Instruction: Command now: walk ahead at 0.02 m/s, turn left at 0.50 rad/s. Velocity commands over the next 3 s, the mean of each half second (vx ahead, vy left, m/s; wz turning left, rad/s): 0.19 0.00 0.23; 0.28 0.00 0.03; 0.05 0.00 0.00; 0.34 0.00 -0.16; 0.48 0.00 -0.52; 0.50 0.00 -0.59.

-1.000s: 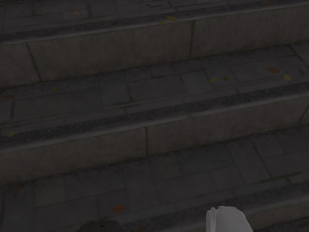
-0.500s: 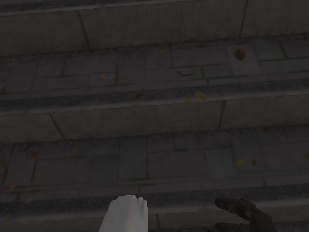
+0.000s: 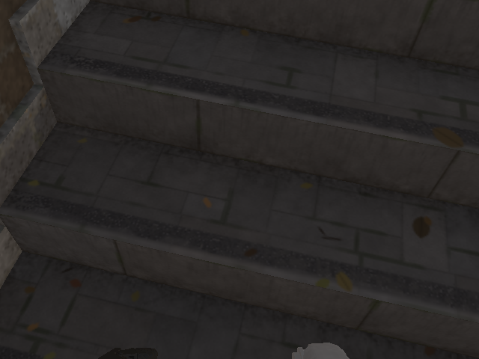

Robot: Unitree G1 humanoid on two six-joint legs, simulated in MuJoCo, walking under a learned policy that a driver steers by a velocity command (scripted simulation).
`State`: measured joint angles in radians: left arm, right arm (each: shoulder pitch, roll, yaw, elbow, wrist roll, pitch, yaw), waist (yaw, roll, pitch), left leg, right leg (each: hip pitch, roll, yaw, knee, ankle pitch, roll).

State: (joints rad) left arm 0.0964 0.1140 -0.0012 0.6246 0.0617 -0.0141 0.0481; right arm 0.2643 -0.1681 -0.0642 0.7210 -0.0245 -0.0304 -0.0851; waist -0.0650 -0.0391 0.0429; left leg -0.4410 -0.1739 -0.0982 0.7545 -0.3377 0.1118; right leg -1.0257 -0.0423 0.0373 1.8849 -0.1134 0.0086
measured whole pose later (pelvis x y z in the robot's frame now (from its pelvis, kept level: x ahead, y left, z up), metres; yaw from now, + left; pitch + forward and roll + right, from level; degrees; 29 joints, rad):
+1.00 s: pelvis +0.42 -0.11 +0.20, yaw +6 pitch +4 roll +3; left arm 0.53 0.13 0.03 1.00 -0.01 -0.10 0.05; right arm -0.06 -0.10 0.01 0.55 0.01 0.00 0.00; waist 0.07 -0.04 0.05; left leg -1.10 0.05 0.15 1.35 -0.36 0.13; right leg 0.17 -0.08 -0.05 0.18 -0.28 -0.02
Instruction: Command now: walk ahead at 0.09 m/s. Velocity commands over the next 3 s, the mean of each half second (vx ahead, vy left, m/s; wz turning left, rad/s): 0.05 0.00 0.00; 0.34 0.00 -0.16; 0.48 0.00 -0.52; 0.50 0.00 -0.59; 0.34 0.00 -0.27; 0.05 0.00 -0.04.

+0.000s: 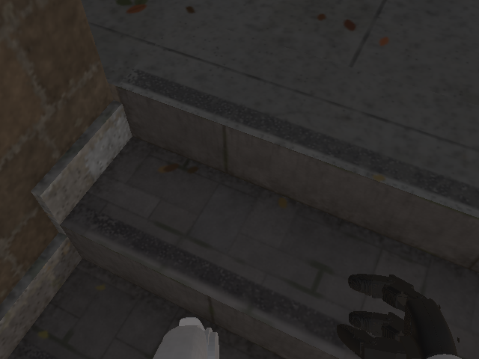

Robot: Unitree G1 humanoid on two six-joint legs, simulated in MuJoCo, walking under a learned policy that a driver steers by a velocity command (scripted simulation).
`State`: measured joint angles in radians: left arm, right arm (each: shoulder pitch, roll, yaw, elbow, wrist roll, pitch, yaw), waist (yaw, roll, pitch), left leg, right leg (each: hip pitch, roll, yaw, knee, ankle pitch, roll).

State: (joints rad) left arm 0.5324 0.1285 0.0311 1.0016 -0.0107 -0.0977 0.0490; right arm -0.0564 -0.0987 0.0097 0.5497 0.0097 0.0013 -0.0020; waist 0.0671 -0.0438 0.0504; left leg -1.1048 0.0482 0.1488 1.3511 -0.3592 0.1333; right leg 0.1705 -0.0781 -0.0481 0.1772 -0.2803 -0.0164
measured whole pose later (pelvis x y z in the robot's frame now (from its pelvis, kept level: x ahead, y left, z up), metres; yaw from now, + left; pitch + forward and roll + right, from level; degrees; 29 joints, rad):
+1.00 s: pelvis +0.31 +0.04 +0.18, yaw -6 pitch +6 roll +0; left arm 0.58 0.11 0.05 1.02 0.01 -0.12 0.05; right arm -0.01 -0.09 0.01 0.53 -0.04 -0.01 -0.01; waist 0.09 0.00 -0.02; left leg -1.33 0.14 0.03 1.86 -0.57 0.10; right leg 0.05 -0.04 0.08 0.16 -0.32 -0.02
